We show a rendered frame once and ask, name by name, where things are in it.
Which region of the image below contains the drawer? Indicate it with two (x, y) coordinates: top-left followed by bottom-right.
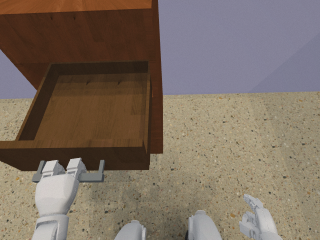
(0, 59), (152, 172)

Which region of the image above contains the robot left shin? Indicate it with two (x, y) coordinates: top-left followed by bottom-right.
(130, 220), (140, 224)

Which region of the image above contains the robot right hand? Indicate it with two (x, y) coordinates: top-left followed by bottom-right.
(239, 194), (278, 240)

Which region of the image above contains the left robot thigh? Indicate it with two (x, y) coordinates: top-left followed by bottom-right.
(114, 223), (147, 240)

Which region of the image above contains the left robot forearm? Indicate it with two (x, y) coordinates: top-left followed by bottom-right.
(31, 214), (69, 240)

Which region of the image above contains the cabinet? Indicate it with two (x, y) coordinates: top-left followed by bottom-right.
(0, 0), (163, 154)

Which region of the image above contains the robot left hand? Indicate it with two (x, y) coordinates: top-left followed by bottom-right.
(35, 157), (87, 217)

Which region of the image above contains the handle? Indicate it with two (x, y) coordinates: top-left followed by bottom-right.
(31, 160), (105, 183)

